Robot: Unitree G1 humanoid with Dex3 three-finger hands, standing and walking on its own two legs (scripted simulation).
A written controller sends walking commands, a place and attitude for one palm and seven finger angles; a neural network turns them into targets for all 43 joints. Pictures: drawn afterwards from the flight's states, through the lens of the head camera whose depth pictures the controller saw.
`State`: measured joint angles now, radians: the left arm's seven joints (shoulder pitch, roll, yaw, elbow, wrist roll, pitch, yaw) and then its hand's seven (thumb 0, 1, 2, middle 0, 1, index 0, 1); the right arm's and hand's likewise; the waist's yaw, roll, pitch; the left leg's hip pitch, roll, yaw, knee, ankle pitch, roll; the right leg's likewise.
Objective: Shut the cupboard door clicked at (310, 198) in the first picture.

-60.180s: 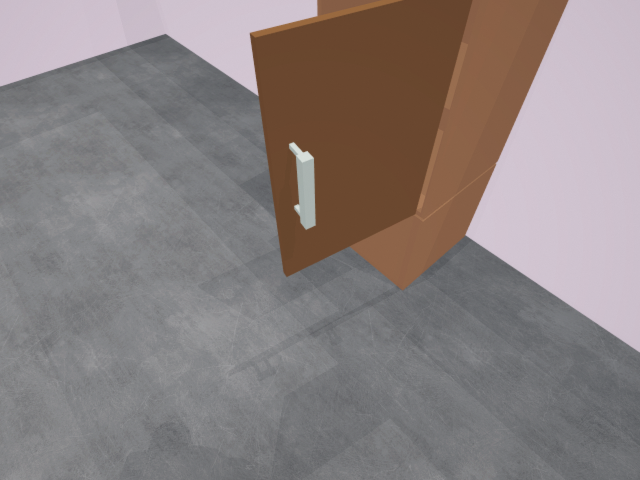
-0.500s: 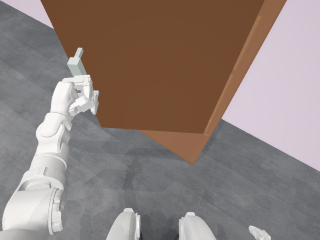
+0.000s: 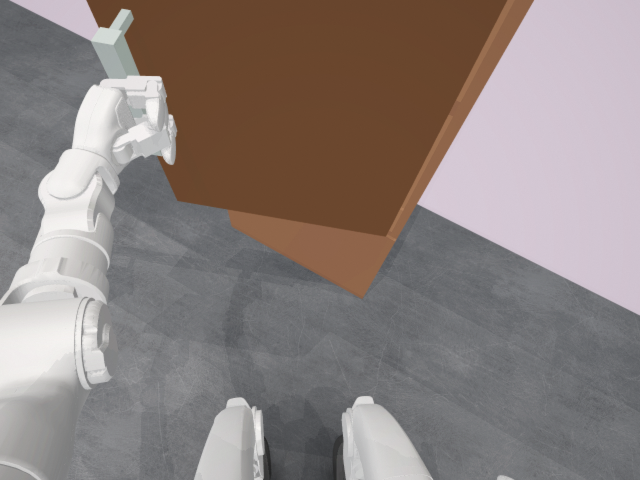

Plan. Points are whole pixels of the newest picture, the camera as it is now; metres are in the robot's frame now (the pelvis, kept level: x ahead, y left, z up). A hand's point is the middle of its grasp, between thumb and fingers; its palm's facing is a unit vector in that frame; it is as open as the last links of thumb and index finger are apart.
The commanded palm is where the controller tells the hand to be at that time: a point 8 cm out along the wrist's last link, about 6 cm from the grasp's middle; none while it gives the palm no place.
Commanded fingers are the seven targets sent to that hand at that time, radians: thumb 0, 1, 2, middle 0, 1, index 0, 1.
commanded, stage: push the door shut along its arc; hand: left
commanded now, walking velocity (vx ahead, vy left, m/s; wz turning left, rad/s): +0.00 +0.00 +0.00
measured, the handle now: (141, 89) +0.58 +0.20 +0.08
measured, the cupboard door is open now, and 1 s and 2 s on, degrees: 21 12 8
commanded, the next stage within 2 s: pull the fist back off the door in 0.96 s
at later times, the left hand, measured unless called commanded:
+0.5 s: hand (216, 89) +0.57 +0.10 +0.09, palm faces -0.34 -0.94 +0.00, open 3.1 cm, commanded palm +0.57 +0.14 +0.09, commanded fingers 0.00 0.90 0.90 -1.30 -1.50 -1.30 -1.50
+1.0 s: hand (227, 81) +0.58 +0.09 +0.09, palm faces -0.41 -0.91 -0.02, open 3.5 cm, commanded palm +0.62 +0.09 +0.09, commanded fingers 0.00 0.90 0.90 -1.30 -1.50 -1.30 -1.50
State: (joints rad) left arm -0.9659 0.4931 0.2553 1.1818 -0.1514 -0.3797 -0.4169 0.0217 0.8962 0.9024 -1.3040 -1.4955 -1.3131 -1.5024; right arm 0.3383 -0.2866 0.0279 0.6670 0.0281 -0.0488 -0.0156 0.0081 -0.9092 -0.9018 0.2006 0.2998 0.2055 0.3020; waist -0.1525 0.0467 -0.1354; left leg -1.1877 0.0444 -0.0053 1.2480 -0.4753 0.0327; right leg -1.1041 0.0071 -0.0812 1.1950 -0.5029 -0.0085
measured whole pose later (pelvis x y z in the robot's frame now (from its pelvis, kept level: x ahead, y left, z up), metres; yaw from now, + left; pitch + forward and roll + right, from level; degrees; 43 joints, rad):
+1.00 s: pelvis +0.01 -0.01 -0.02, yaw -1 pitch +30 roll -5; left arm -1.36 0.61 0.18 1.32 -0.07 -0.20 -0.49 0.04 0.98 1.00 -1.30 -1.50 -1.30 -1.50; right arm 0.33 -0.29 0.04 0.71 -0.02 -0.10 -0.04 0.00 -0.91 -0.90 0.20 0.30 0.21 0.30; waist -0.26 0.06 -0.12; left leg -1.36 0.07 -0.04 1.35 -0.51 0.02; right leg -1.26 0.03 -0.11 1.27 -0.53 -0.03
